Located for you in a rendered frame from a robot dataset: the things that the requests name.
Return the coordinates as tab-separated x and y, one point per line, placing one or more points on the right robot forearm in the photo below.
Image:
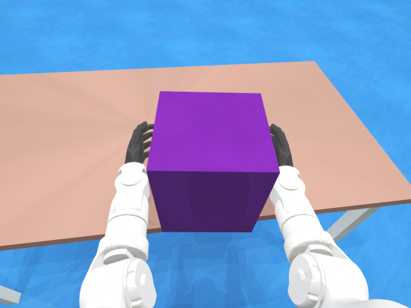
297	220

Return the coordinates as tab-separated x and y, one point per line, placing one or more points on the left robot upper arm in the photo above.
123	284

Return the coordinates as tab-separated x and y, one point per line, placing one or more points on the right robot upper arm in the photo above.
322	281

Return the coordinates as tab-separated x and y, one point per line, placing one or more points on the left robot hand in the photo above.
136	147

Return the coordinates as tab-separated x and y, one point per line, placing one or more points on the table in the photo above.
64	137

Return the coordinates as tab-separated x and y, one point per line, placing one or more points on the right robot hand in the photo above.
281	146

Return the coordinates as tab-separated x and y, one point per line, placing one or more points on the left robot forearm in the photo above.
125	235

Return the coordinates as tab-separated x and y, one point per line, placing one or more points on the carton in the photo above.
212	163

